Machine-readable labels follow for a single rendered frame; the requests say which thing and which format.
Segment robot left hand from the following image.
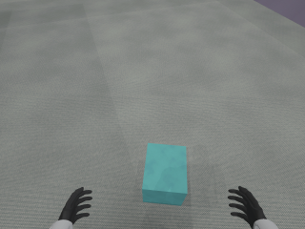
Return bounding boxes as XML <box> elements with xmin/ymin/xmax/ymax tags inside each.
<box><xmin>58</xmin><ymin>187</ymin><xmax>92</xmax><ymax>224</ymax></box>

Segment right robot forearm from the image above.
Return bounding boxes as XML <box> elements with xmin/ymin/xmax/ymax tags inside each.
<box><xmin>253</xmin><ymin>219</ymin><xmax>278</xmax><ymax>229</ymax></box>

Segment carton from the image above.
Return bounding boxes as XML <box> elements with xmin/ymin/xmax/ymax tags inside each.
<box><xmin>142</xmin><ymin>143</ymin><xmax>188</xmax><ymax>206</ymax></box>

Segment left robot forearm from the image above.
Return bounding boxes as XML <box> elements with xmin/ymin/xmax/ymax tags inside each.
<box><xmin>50</xmin><ymin>219</ymin><xmax>73</xmax><ymax>229</ymax></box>

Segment robot right hand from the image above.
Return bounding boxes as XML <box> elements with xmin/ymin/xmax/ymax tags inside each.
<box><xmin>228</xmin><ymin>186</ymin><xmax>266</xmax><ymax>229</ymax></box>

